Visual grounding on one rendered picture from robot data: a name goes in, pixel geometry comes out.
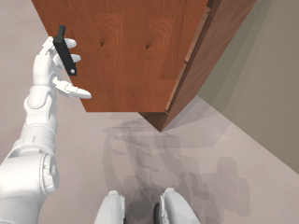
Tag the handle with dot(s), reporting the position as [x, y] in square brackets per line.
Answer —
[63, 51]

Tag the left robot upper arm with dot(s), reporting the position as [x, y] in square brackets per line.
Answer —
[25, 183]

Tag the robot left forearm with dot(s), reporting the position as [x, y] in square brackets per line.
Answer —
[40, 127]

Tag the robot left hand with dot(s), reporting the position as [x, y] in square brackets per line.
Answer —
[45, 68]

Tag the cupboard door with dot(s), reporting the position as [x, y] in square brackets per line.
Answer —
[131, 51]

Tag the robot right shin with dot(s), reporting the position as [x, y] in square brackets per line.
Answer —
[161, 219]

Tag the right robot thigh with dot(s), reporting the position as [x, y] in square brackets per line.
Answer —
[176, 209]

